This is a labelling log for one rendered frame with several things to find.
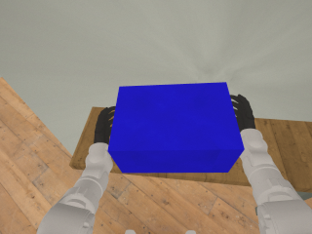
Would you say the left robot upper arm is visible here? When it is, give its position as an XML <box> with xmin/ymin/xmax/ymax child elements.
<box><xmin>39</xmin><ymin>203</ymin><xmax>96</xmax><ymax>234</ymax></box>

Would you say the carton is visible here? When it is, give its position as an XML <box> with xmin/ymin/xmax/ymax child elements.
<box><xmin>107</xmin><ymin>82</ymin><xmax>245</xmax><ymax>174</ymax></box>

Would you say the right robot upper arm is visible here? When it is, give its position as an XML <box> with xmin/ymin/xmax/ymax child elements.
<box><xmin>256</xmin><ymin>199</ymin><xmax>312</xmax><ymax>234</ymax></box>

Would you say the robot left hand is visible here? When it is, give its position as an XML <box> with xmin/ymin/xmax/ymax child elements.
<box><xmin>94</xmin><ymin>106</ymin><xmax>116</xmax><ymax>144</ymax></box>

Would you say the table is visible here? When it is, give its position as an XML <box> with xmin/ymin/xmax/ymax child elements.
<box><xmin>69</xmin><ymin>106</ymin><xmax>312</xmax><ymax>215</ymax></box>

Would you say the left robot forearm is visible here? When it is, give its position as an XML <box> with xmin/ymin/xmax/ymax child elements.
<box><xmin>36</xmin><ymin>142</ymin><xmax>113</xmax><ymax>234</ymax></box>

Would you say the robot right hand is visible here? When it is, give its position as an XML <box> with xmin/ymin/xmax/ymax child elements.
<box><xmin>230</xmin><ymin>94</ymin><xmax>256</xmax><ymax>132</ymax></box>

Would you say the right robot forearm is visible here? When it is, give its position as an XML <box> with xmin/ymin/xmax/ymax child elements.
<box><xmin>240</xmin><ymin>128</ymin><xmax>312</xmax><ymax>213</ymax></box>

